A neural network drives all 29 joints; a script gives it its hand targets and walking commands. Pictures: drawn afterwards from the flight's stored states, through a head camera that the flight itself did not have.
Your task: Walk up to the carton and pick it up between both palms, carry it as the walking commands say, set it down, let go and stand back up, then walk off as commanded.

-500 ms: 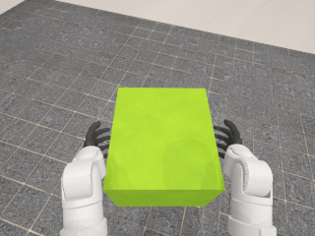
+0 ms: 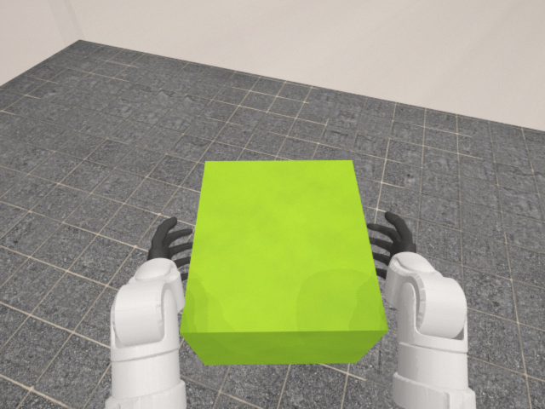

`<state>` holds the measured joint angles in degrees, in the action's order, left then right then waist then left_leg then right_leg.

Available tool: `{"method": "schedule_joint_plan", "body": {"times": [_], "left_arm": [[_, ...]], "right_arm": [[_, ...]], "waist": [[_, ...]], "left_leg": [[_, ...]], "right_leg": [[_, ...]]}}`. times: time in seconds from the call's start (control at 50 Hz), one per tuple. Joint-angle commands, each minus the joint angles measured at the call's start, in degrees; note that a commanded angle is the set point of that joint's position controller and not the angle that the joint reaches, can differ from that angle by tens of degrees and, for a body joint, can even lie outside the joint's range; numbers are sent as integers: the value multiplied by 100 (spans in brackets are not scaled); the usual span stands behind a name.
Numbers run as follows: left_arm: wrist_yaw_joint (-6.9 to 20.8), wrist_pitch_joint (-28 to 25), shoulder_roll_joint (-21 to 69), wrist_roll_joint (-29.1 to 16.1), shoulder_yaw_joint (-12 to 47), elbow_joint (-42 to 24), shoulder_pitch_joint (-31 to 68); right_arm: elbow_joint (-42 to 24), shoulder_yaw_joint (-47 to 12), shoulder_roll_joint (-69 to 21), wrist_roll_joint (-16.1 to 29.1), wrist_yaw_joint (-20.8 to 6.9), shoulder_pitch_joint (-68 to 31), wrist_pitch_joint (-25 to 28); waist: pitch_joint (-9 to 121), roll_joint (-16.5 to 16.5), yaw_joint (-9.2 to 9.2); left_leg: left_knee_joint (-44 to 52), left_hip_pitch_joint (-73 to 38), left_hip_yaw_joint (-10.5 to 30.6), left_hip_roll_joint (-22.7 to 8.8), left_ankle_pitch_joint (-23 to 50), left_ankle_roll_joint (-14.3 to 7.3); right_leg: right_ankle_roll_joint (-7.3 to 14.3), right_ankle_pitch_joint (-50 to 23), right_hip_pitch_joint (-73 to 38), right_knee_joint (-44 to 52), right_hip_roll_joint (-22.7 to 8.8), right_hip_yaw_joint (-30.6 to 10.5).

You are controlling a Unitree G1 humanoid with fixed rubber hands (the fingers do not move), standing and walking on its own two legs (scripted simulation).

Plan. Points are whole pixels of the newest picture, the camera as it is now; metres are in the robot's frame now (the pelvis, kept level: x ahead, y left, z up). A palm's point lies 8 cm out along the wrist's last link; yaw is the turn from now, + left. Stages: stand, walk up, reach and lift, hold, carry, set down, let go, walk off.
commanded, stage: carry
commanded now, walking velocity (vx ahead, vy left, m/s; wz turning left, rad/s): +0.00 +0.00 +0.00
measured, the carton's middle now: (279, 260) +0.35 +0.00 -0.01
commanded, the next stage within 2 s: none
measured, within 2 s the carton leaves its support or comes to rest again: neither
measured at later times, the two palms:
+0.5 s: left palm (170, 206) +0.41 +0.18 +0.06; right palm (370, 205) +0.40 -0.15 +0.07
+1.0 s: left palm (178, 184) +0.48 +0.18 +0.04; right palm (360, 183) +0.48 -0.15 +0.05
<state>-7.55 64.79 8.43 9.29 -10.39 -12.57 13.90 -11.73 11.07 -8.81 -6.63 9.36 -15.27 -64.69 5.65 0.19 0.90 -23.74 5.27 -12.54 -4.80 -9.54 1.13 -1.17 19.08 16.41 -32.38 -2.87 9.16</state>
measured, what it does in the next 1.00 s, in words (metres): walks ahead: right foot, then left foot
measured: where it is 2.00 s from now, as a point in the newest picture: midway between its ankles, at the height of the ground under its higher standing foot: outside the picture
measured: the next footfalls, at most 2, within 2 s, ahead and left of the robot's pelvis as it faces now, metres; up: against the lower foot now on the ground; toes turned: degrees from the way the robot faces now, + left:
right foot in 0.06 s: +0.02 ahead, -0.11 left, +0.00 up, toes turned -9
left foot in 0.20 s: +0.05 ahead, +0.12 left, +0.00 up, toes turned +7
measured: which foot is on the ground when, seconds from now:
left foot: down 0.00-0.04, up 0.06-0.18, down 0.20-0.40, up 0.42-0.46, down 0.48-1.00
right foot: up 0.00-0.04, down 0.06-0.50, up 0.52-0.62, down 0.64-1.00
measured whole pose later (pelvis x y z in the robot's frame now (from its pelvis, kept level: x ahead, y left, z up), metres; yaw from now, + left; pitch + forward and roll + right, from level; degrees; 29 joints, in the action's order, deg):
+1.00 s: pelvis +0.20 +0.01 -0.02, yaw +1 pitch +5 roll -1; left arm -4.6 56.6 7.8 10.0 -8.5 -7.0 10.1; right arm -9.4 9.6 -7.5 -10.1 3.7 -8.0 -56.9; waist 7.2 -0.2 -0.1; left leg -32.7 11.7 -6.7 -2.8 -19.1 0.4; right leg -0.4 15.5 14.4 -31.2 -1.6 7.6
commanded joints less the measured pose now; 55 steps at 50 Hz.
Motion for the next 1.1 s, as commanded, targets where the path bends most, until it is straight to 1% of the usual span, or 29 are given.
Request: {"method": "schedule_joint_plan", "body": {"times": [0.0, 0.02, 0.04, 0.06, 0.08, 0.14, 0.18, 0.22, 0.28, 0.34, 0.36, 0.38, 0.4, 0.42, 0.44, 0.48, 0.5, 0.52, 0.58, 0.64, 0.66, 0.7, 0.74, 0.76, 0.82, 0.86, 0.9, 1.04, 1.08], "left_arm": [[1856, 16, 5153, -2430, 4150, -87, 2333], [1860, -8, 5280, -2317, 4165, -79, 2260], [1863, 25, 5272, -2252, 4082, -210, 1886], [1891, 6, 5363, -2214, 3929, -171, 2095], [1884, 32, 5441, -2268, 4012, -189, 2132], [1922, -33, 5291, -2279, 4066, 44, 2026], [1917, -44, 5315, -2417, 4250, -272, 2173], [1922, 46, 5242, -2256, 4038, -73, 2265], [1917, 21, 5135, -2603, 4338, -764, 2680], [1914, -166, 4895, -2176, 3778, 29, 2079], [1931, -247, 4962, -2105, 3742, 165, 1901], [1906, -345, 5124, -2166, 3847, -108, 1876], [1833, -289, 5374, -2736, 4493, -1339, 2224], [1800, -254, 5340, -2307, 4074, -345, 2149], [1781, -375, 4991, -2053, 3784, 36, 1950], [1723, -265, 5045, -2424, 4432, -875, 1870], [1739, -178, 4731, -2003, 3902, 68, 1776], [1755, -169, 4745, -1875, 3886, 141, 1713], [1837, -279, 4795, -1965, 3906, 111, 1639], [1855, -461, 4801, -1855, 3789, -56, 1812], [1819, -411, 4949, -2335, 4281, -939, 2441], [1808, -203, 4876, -2240, 4030, -336, 2188], [1849, -553, 4412, -1497, 3166, 1166, 1580], [1855, -671, 4457, -1919, 3673, 193, 1714], [1856, -817, 4590, -1696, 3385, 734, 1837], [1822, -803, 4846, -2227, 4047, -308, 2115], [1806, -869, 4470, -1772, 3485, 446, 1740], [1734, -774, 4563, -2045, 3998, -403, 1752], [1713, -819, 4234, -1463, 3298, 800, 1425]], "right_arm": [[-3, -4030, -5089, 2244, -2085, -2140, -108], [229, -3958, -5140, 2200, -2096, -2010, -75], [-19, -4124, -5165, 2283, -2125, -1905, -47], [-150, -4352, -5133, 2332, -2125, -2208, -60], [-440, -4485, -5063, 2489, -2111, -2422, -69], [-389, -4381, -5019, 2286, -2074, -2313, -18], [-780, -4468, -5022, 2364, -2093, -2339, -78], [-115, -4094, -4918, 2075, -2083, -2127, -34], [-757, -4179, -5088, 2272, -2058, -2315, 10], [57, -3746, -4847, 1870, -2021, -1715, 171], [-51, -3768, -4840, 1777, -2021, -1747, 280], [-368, -3902, -4833, 1854, -2042, -1747, 355], [-1667, -4596, -4952, 2509, -2014, -2345, 260], [-861, -4186, -4736, 2222, -2015, -2374, 226], [-372, -3991, -4640, 2031, -2045, -2074, 312], [-1475, -4592, -4583, 2515, -2044, -2078, 136], [52, -3883, -4336, 1911, -2056, -1526, 81], [101, -3823, -4330, 1784, -2076, -1481, 129], [56, -3850, -4641, 1791, -2200, -1399, 246], [-24, -3866, -4641, 1740, -2198, -1516, 480], [-1142, -4486, -4786, 2222, -2146, -2228, 393], [-961, -4326, -4584, 2144, -2047, -2420, 161], [723, -3413, -4081, 1225, -2055, -1525, 480], [-232, -3894, -4145, 1576, -2033, -1662, 606], [394, -3487, -4296, 1285, -2015, -1653, 742], [-688, -4003, -4304, 1764, -1982, -1946, 755], [112, -3577, -4226, 1388, -1978, -1532, 811], [-824, -4116, -4092, 1834, -1940, -1710, 697], [430, -3440, -3831, 1309, -1956, -1447, 732]], "waist": [[1482, -718, -24], [1748, -533, -146], [1702, 475, -238], [1361, 1247, -180], [1348, 890, -111], [1406, 758, -70], [1835, 1014, -59], [1801, -671, -88], [1661, -1044, -76], [1811, -208, -44], [1870, 511, -115], [1651, 1032, -126], [1426, 1290, -184], [1362, 941, -130], [1672, 656, -40], [1702, -513, 123], [1494, -1030, 41], [1327, -1023, 27], [1393, -886, 5], [1628, -385, -35], [1421, 72, -44], [1181, 246, -94], [1440, 383, -98], [1405, 339, -125], [1659, 56, -71], [1540, -140, -85], [1627, -87, -57], [1477, 305, -20], [1355, -65, -58]], "left_leg": [[-1384, -1683, 420, -774, 6818, -446], [-1804, -6, 283, -434, 4126, -72], [-2574, 1747, 210, 272, -483, 22], [-2736, 2411, 611, 552, -2398, -32], [-2038, 2439, 1055, 287, -2536, -101], [-80, 1830, 757, 232, -992, 63], [426, 279, 795, -20, 2094, -74], [-536, -606, 1352, -763, 5647, -478], [-902, -1252, 1350, -892, 7146, -649], [-1787, -266, 762, -338, 5610, -311], [-2163, 880, 508, 5, 3601, -124], [-1795, 2642, 186, 446, 7, 61], [-1242, 3583, 239, 594, -2496, 59], [21, 3049, 348, 563, -2169, 13], [1078, 1360, 472, 327, 30, -88], [327, -1391, 1282, -349, 5185, -344], [-212, -1716, 1722, -1019, 7386, -803], [-389, -1929, 1624, -1107, 7789, -956], [-564, -1168, 1120, -750, 5678, -644], [-312, 443, 769, -346, 1296, -217], [-140, 606, 757, -259, 810, -148], [-275, 653, 867, -296, 1305, -123], [-692, 317, 828, -314, 2064, -147], [-738, 312, 828, -337, 2241, -168], [-752, 41, 789, -253, 2720, -83], [-688, -54, 789, -278, 3219, -85], [-873, -305, 794, -305, 4129, -110], [-202, 501, 671, -4, 1639, 12], [-283, -98, 780, -121, 3126, -56]], "right_leg": [[4, -1401, 19, 1944, 276, 238], [163, -3935, -1874, 1636, -129, -183], [489, -6941, -3069, 1233, -766, -899], [988, -8796, -3140, 663, -1259, -1231], [1175, -8295, -3126, 666, -1585, -1268], [802, -6360, -2894, 546, -1163, -601], [169, -5010, -1875, 19, -796, -374], [-86, -1958, -675, -34, -306, -284], [-72, -106, 181, 430, 57, -114], [-146, -3923, -1169, 730, -12, 60], [-18, -6139, -2241, 499, -289, -177], [354, -8292, -3575, 152, -680, -561], [703, -9071, -4203, -57, -1109, -1031], [756, -8610, -3844, -185, -1131, -901], [477, -7177, -2847, -431, -956, -535], [-45, -1136, 378, -1503, -110, -145], [15, 1385, 1139, -1117, 241, -369], [61, 1475, 1281, -528, 182, -443], [-78, -363, 425, 988, 117, -365], [170, -3299, -1084, 542, -579, -767], [269, -3996, -1110, 316, -755, -770], [261, -3914, -998, 129, -736, -742], [273, -4582, -945, -31, -678, -721], [259, -4654, -893, -22, -671, -715], [274, -4777, -906, -143, -576, -640], [197, -4229, -710, -101, -485, -576], [114, -3856, -600, -30, -267, -289], [333, -5546, -1455, 38, -602, -503], [232, -4397, -720, -129, -438, -369]]}}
